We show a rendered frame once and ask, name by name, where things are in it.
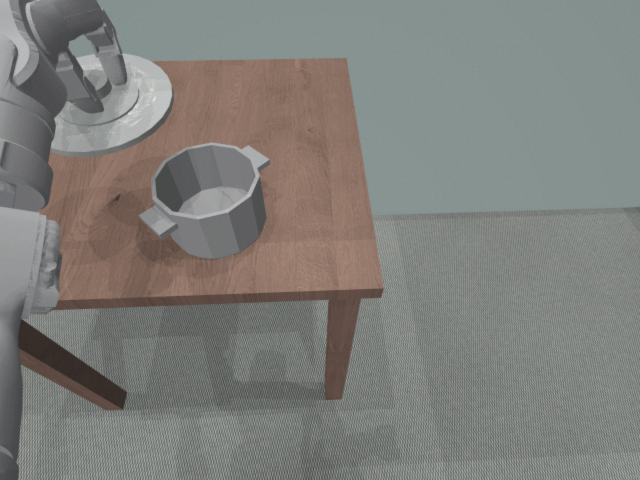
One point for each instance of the pot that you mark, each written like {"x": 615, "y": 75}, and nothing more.
{"x": 209, "y": 198}

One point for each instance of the robot left upper arm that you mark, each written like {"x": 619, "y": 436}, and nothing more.
{"x": 30, "y": 264}

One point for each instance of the left robot hand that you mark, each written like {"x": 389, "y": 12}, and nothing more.
{"x": 86, "y": 17}

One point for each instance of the knob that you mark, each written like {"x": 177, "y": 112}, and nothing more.
{"x": 99, "y": 80}

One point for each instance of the robot left forearm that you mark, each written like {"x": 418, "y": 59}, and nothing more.
{"x": 33, "y": 34}

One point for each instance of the lid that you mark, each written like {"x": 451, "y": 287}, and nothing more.
{"x": 132, "y": 112}

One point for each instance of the table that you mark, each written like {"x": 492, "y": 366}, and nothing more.
{"x": 318, "y": 241}

